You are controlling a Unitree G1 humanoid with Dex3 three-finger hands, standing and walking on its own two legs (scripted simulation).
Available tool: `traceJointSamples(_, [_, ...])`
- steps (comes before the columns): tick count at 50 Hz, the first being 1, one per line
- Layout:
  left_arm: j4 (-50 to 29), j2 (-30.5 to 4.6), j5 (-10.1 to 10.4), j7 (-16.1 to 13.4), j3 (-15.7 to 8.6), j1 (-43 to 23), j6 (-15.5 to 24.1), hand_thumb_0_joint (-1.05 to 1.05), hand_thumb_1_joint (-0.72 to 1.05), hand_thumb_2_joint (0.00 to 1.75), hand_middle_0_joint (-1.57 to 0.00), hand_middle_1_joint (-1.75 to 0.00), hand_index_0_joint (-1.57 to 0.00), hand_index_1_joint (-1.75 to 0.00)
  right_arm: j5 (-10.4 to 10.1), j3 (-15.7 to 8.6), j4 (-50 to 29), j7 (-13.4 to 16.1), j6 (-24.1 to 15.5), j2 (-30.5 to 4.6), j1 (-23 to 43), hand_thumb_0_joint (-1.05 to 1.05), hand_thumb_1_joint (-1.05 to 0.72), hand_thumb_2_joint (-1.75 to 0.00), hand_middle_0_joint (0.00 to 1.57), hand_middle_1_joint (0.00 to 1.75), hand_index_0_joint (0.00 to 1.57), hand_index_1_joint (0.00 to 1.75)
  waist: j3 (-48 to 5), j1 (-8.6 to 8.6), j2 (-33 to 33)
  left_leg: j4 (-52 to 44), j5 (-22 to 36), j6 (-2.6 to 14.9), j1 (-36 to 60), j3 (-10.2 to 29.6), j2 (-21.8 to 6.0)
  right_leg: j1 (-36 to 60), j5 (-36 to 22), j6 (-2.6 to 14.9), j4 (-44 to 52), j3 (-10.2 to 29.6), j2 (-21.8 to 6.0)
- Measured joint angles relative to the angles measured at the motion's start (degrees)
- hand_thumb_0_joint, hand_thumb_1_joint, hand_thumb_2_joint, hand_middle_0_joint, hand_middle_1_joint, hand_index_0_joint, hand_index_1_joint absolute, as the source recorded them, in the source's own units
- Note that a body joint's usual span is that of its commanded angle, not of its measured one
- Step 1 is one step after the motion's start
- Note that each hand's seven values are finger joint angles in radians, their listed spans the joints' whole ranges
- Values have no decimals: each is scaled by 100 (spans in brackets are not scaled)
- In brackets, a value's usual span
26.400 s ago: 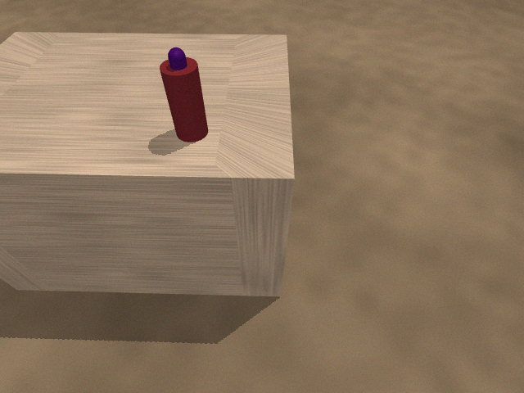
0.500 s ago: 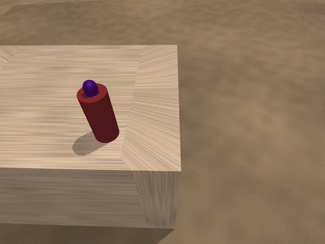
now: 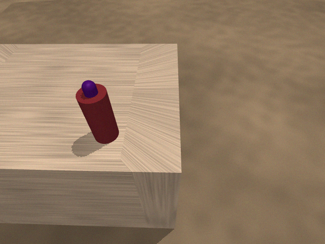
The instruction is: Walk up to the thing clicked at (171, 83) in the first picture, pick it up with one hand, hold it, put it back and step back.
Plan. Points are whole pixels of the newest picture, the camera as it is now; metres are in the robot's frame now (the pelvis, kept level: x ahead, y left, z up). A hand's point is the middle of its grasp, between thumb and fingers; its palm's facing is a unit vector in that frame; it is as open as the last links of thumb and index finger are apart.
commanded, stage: stand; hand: left
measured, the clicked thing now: (98, 111) +0.48 +0.22 +0.03
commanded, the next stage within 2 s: none
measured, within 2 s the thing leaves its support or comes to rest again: neither
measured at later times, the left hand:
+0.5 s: hand out of the picture +0.07 +0.26 -0.15, palm faces -0.03 -0.93 -0.35, open 7.4 cm
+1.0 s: hand out of the picture +0.07 +0.26 -0.15, palm faces -0.03 -0.94 -0.35, open 7.4 cm
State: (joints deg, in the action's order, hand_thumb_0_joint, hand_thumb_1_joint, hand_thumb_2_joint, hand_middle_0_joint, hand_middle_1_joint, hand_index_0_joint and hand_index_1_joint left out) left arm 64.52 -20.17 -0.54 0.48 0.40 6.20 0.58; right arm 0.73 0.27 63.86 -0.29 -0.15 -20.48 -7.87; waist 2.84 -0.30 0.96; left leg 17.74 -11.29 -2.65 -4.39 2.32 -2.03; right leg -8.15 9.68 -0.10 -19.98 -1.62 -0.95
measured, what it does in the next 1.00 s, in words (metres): stands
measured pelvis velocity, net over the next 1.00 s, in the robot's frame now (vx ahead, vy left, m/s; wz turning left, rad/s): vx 0.00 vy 0.00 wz -0.01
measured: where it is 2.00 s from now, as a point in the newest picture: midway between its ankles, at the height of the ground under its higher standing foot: outside the picture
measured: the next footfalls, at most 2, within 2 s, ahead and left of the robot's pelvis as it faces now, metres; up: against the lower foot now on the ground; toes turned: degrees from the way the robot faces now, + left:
none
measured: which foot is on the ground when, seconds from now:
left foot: down 0.00-1.00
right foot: down 0.00-1.00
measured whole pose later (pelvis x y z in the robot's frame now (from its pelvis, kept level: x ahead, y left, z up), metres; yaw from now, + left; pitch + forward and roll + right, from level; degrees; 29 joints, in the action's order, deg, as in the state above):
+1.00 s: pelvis +0.00 +0.00 +0.00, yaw -1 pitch -2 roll +0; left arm 64.3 -20.3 -0.5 0.6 0.2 6.7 0.6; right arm 0.6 0.1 63.8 -0.4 -0.2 -20.3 -7.8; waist 2.9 -0.3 0.6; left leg 17.3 -11.2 -2.6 -4.0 1.8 -2.2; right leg -8.1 9.5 -0.1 -19.7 -1.1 -0.8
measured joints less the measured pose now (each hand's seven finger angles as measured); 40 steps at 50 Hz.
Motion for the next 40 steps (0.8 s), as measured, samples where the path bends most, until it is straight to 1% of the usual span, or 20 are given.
traceJointSamples(2, [-2,3,1,3,1,5,1,1,61,83,-20,-29,-20,-29,0,0,1,0,-5,-2,5,0,-91,-90,20,30,20,30,-1,-1,2,-7,-1,-1,8,-4,-2,4,1,1,3,3,2])
traceJointSamples(5, [-7,8,-3,0,3,11,3,1,73,86,-20,-30,-20,-29,-4,-4,0,1,-7,-6,14,0,-91,-90,20,30,20,30,-6,1,9,-15,-1,-1,17,-5,-4,12,1,0,10,4,4])
traceJointSamples(11, [-5,5,-3,-6,3,6,11,1,85,89,-20,-30,-20,-30,-11,-10,-6,2,6,-5,30,0,-91,-90,20,30,20,30,-10,9,7,-13,-4,-6,33,-2,-13,36,-2,4,22,0,13])
traceJointSamples(19, [-21,0,-6,-1,-7,18,13,1,89,89,-20,-30,-20,-30,-6,-16,-8,-6,7,-1,13,0,-91,-90,20,30,20,30,-16,5,-10,-14,-1,-8,29,-9,-23,36,-19,9,40,7,23])
traceJointSamples(40, [-18,-13,-1,11,-17,62,9,1,90,90,-20,-30,-20,-30,-12,-19,14,-12,4,12,-25,0,-91,-90,20,30,20,30,16,6,-28,-37,12,-3,40,-38,-20,23,-28,6,38,35,22])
